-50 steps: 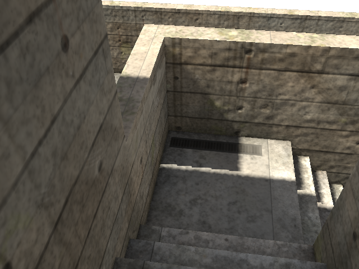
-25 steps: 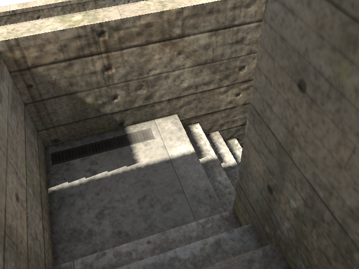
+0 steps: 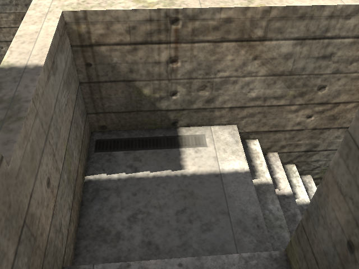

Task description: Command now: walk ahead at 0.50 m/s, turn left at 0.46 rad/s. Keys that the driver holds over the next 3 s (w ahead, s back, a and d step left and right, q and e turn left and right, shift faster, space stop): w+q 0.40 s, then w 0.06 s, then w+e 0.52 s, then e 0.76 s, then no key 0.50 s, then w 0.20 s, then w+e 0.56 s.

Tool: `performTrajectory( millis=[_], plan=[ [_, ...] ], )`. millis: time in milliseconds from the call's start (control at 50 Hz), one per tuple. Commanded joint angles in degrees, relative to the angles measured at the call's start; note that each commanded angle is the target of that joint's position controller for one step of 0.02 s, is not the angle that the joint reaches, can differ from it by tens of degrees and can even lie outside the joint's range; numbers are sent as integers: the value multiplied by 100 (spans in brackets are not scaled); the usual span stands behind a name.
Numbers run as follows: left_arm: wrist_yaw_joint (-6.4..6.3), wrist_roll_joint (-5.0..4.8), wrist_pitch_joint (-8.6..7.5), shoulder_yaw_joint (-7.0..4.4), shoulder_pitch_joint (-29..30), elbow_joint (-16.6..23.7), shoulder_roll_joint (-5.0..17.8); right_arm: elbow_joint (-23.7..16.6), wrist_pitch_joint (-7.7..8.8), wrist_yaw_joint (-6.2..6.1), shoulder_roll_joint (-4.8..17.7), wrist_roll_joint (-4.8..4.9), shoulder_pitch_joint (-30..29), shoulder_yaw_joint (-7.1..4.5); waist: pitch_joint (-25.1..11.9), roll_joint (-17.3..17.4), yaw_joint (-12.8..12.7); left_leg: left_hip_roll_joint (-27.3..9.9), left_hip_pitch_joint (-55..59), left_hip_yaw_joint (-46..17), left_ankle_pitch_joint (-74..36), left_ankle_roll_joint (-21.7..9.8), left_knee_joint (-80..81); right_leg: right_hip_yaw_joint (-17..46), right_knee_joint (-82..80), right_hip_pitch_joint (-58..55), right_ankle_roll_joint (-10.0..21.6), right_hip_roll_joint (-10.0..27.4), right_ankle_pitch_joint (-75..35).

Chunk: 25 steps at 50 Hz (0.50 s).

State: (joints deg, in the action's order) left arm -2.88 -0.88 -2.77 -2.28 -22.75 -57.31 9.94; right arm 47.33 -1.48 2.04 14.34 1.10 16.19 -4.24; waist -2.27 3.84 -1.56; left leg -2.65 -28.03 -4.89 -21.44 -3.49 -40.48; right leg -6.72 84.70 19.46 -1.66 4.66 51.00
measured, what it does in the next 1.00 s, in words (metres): goes down: right foot 0.20 m lower, then left foot 0.20 m lower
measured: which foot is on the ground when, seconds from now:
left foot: down 0.00-0.44, up 0.46-0.90, down 0.92-1.00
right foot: down 0.00-0.02, up 0.04-0.42, down 0.44-0.92, up 0.94-1.00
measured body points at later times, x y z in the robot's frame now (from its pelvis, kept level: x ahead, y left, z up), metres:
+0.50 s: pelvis +0.27 +0.04 -0.24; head +0.25 +0.04 +0.21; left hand +0.25 +0.31 -0.36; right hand +0.36 -0.18 -0.38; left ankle +0.10 +0.14 -0.67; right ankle +0.30 -0.06 -0.97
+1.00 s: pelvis +0.48 +0.17 -0.45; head +0.47 +0.17 +0.00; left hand +0.40 +0.39 -0.60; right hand +0.62 -0.05 -0.57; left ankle +0.49 +0.28 -1.20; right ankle +0.38 -0.03 -0.91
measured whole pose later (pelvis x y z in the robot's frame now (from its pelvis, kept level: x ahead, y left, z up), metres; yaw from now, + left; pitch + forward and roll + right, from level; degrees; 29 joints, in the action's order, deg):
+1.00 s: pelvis +0.48 +0.17 -0.45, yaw +7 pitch +3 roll -2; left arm -2.0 -3.0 -2.0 -2.0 -28.1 -55.9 9.4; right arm 47.9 3.5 2.9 11.3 1.2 15.3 -3.4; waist -5.0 0.9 -3.3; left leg -0.1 -16.8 -3.1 14.7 -0.7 -26.0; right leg 11.8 109.1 32.5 2.9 -8.7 46.6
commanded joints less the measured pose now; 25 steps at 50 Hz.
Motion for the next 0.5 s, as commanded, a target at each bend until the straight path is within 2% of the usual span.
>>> performTrajectory(
  millis=[20, 40, 60, 80, 100, 120, 140, 160, 180, 200, 220, 240, 260, 280, 300, 320, 340, 360, 380, 400, 420, 440, 460, 480, 500],
  plan=[
    [3, 55, -83, -287, 939, 248, 1042, 1064, 30, 27, 533, -37, 3604, -270, 196, 548, 2033, 46, 4099, 615, -166, -692, 1499, 229, 3750, 2620, 249, -116, -3043],
    [64, 82, -244, -180, 83, 673, 325, 1056, 182, 121, 627, -96, 3020, -68, 388, 2882, 806, -286, 4401, -732, -2965, -990, -28, 646, 4669, 4571, 106, -727, -312],
    [90, 95, -326, -179, -36, 861, 511, 897, 179, 144, 291, -7, 2677, 11, 76, 2315, 682, -573, 4443, -1194, -3230, -1085, 10, 839, 4064, 5115, 216, -446, -626],
    [81, -114, -282, -174, 400, 992, 615, 837, 142, 149, 209, -133, 2546, 75, -104, 826, 668, -773, 3857, -1488, -1806, -1111, 200, 964, 3528, 5071, 290, -244, -1167],
    [-38, -118, -165, -165, 838, 1268, 470, 611, 114, 142, 430, -131, 1825, -4, -71, -630, 331, -682, 2974, -1993, -576, -1186, 412, 716, 3432, 4916, 349, -107, -1592],
    [-40, -186, -161, -74, 721, 1394, 139, 700, 254, 98, 652, -170, 1889, -18, -362, -271, 135, -1286, 2784, -2771, -348, -1387, 253, 1409, 2040, 5159, 431, 107, -2970],
    [18, -211, -105, 16, 1096, 1693, 99, 615, 291, 1, 910, -290, 1514, -101, -351, 238, 33, -1810, 2474, -4144, 799, -1716, 676, 1752, 1182, 5413, 297, 256, -3090],
    [-58, -57, -30, -139, 1514, 1818, 642, 250, 376, -225, 166, -276, 737, 170, 363, -618, -186, -1144, 811, -3395, 809, -1456, 573, 1824, -259, 4465, 34, 199, -4131],
    [-137, 181, 54, -131, 1446, 1835, 419, 302, 329, -397, 142, -186, 494, 177, 263, -653, -348, -634, 201, -2845, 664, -1296, 475, 1538, -1166, 3478, -171, 82, -4504],
    [-66, 248, 74, -130, 668, 1460, 344, 356, 335, -458, 389, -233, 569, 132, -37, -237, -498, -497, -71, -2614, 285, -1233, 289, 1357, -824, 2614, -202, -89, -5494],
    [48, 162, -23, -264, 766, 1563, 800, 472, 442, -566, 273, -43, 993, 148, 52, -103, -305, -233, 333, -2269, 1224, -1028, -124, 1670, -1921, 2853, -100, -81, -6905],
    [129, 110, -114, -242, 1349, 1678, 812, 527, 504, -666, 115, 76, 1229, 200, 224, -304, -83, 40, 343, -2080, 2013, -882, -349, 1575, -2816, 2744, -13, -217, -7626],
    [182, 262, -181, -141, 1812, 1878, 567, 510, 495, -815, -68, 225, 1274, 247, 407, -681, 6, 560, -556, -1528, 3089, -713, -406, 1332, -4342, 1506, -67, -457, -8907],
    [226, 317, -140, -63, 2057, 2017, 192, 575, 453, -805, -77, 239, 1356, 241, 351, -635, 228, 787, -972, -1345, 3621, -648, -363, 1035, -4861, 533, -119, -706, -9190],
    [260, 315, -103, -100, 1963, 2091, 198, 655, 446, -800, 31, 135, 1325, 199, 352, -227, 216, 877, -1405, -1437, 3695, -670, -493, 1002, -4679, -135, -130, -822, -9399],
    [248, 251, 8, -128, 1549, 2173, 209, 654, 406, -784, -26, 89, 1097, 219, 349, 195, -32, 984, -1333, -1670, 3706, -814, -955, 1247, -4435, -204, -159, -808, -8831],
    [247, 269, 40, -176, 1196, 2122, 409, 583, 375, -718, -56, 78, 997, 184, 424, 185, -108, 966, -1045, -1842, 3572, -844, -1388, 1337, -4250, 17, -120, -749, -8500],
    [277, 278, 50, -185, 927, 2089, 477, 555, 351, -658, -108, 79, 1181, 158, 365, 243, -66, 875, -383, -2117, 3343, -902, -1841, 1495, -4143, 347, -80, -731, -8025],
    [322, 230, 27, -253, 894, 2017, 681, 647, 353, -615, -290, 145, 1487, 169, 435, 189, 17, 719, 421, -2490, 3217, -950, -2334, 1670, -4075, 1023, -76, -622, -7674],
    [326, 177, -14, -325, 500, 1861, 857, 603, 327, -612, -340, 156, 1419, 178, 448, 234, -104, 743, 979, -2672, 2693, -952, -2847, 1737, -4353, 1102, -147, -512, -7226],
    [305, -67, -120, -425, -519, 1600, 1081, 503, 277, -589, -399, 46, 727, 233, 543, 333, -713, 1022, 727, -2060, 1834, -818, -3737, 1513, -6373, -25, 5, -200, -6798],
    [383, 35, -199, -506, -2410, 885, 1066, 659, 320, -444, -438, 94, 269, 218, 152, -127, -1603, 1489, -516, -1629, 750, -414, -5927, 1468, -6887, -2485, 395, 45, -8187],
    [498, 65, -174, -342, -3915, 254, 638, 613, 369, -306, -875, -34, 228, 261, 40, -1816, -1945, 2692, -3382, -1029, 6906, -8, -9702, 1799, -5332, -4724, 1141, 861, -10142],
    [582, 97, -193, -109, -2818, 289, 456, 175, 514, -280, -722, 91, 1373, 255, 95, -3251, -467, 2168, -4704, -1428, 7517, -79, -9651, 2812, -4039, -4961, 1568, 1202, -12076],
    [589, 26, -143, 19, -2319, 329, 97, 198, 521, -231, -585, 114, 1344, 247, 46, -2837, -213, 1736, -4901, -1235, 7162, -118, -8997, 2807, -4314, -4505, 1652, 1317, -12079]
  ],
)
